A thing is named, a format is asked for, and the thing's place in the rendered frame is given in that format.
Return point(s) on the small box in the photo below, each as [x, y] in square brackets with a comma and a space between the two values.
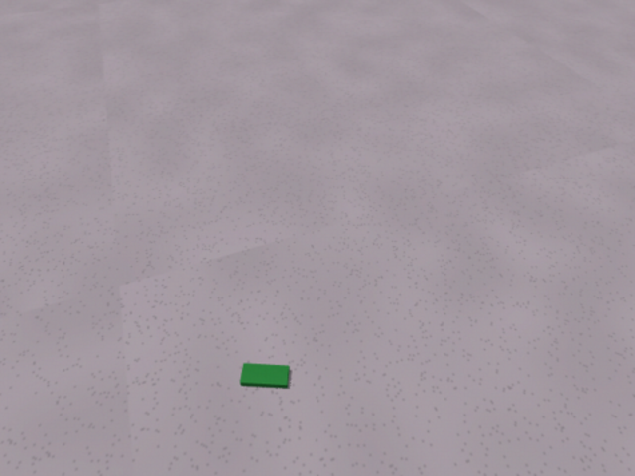
[264, 375]

